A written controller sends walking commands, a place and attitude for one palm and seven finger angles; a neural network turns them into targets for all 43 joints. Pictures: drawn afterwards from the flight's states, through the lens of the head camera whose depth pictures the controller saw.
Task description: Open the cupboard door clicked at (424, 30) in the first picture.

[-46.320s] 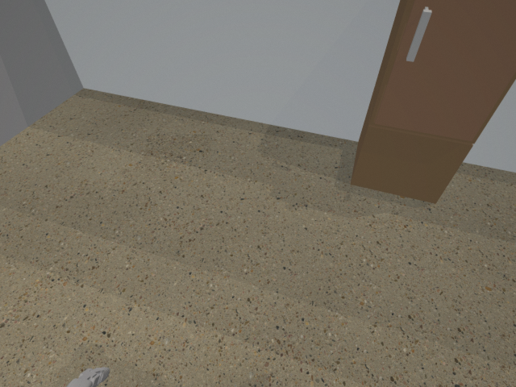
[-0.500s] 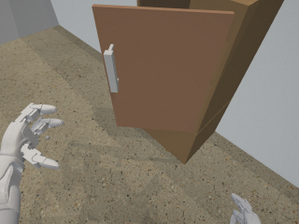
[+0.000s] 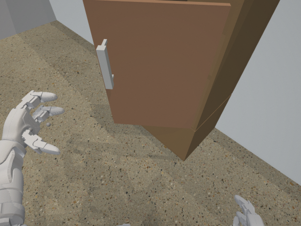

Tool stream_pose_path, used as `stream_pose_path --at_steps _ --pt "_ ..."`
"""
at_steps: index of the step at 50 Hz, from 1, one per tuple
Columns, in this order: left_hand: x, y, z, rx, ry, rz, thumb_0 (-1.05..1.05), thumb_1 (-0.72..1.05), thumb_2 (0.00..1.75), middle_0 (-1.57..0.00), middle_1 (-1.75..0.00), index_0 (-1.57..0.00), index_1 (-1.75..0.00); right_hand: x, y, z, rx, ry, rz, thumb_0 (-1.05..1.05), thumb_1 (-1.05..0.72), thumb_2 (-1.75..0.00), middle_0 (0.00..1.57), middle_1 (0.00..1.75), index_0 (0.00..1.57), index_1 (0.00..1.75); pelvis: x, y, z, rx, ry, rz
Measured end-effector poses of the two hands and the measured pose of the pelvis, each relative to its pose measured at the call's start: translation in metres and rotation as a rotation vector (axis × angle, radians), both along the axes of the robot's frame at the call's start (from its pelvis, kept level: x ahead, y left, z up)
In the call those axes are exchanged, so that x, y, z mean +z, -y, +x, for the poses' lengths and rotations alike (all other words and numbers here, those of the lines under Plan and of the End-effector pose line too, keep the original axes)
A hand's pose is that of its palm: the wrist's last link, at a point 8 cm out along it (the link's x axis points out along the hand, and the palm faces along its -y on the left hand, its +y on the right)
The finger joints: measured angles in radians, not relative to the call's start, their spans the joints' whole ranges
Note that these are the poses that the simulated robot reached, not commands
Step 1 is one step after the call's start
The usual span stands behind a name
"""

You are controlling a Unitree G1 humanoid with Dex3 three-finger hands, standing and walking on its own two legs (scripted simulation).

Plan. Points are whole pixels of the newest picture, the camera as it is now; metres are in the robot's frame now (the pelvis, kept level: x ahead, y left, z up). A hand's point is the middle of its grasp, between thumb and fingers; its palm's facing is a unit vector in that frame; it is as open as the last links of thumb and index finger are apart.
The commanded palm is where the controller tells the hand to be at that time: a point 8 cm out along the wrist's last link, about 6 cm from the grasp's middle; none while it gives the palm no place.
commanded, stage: move the hooked fingers beside the handle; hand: left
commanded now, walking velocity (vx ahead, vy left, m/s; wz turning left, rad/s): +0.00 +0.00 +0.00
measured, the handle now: (107, 65) +0.60 +0.19 +0.08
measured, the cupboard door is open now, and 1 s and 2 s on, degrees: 40 40 40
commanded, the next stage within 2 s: none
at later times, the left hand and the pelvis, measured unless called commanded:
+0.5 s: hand (65, 101) +0.41 +0.27 +0.09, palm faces -0.02 -1.00 -0.01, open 14.0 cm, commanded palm +0.39 +0.32 +0.09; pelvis +0.01 +0.02 +0.00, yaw -1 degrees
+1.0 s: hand (77, 83) +0.48 +0.25 +0.10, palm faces -0.01 -1.00 -0.01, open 14.0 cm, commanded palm +0.47 +0.30 +0.08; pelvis +0.01 +0.02 -0.01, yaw -2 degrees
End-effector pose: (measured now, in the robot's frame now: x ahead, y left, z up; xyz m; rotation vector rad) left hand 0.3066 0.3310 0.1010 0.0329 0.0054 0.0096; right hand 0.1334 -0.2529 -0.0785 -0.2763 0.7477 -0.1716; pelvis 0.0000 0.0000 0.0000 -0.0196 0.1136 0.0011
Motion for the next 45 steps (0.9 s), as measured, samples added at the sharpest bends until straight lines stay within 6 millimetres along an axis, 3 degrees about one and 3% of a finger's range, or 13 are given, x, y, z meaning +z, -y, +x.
stream_pose_path --at_steps 17,35,45 --pt "-0.005 0.006 0.065 -0.026 0.000 -0.023 -0.02 -0.50 0.30 -0.30 -1.20 -0.30 -1.20 -0.014 0.007 -0.055 -0.106 -0.192 -0.013 0.02 -0.90 -0.90 0.20 0.30 0.20 0.30 -0.003 -0.009 0.006 -0.027 -0.061 -0.001" --pt "-0.005 0.021 0.122 -0.044 -0.005 -0.028 -0.02 -0.50 0.30 -0.30 -1.20 -0.30 -1.20 -0.022 -0.010 -0.072 -0.136 -0.302 -0.006 0.01 -0.90 -0.90 0.20 0.30 0.21 0.30 -0.007 -0.024 0.011 -0.028 -0.109 -0.012" --pt "-0.009 0.019 0.143 -0.017 -0.019 -0.014 -0.02 -0.50 0.30 -0.30 -1.20 -0.30 -1.20 -0.027 -0.011 -0.097 -0.169 -0.397 -0.005 0.01 -0.90 -0.90 0.20 0.30 0.21 0.30 -0.010 -0.025 0.010 -0.033 -0.134 -0.015"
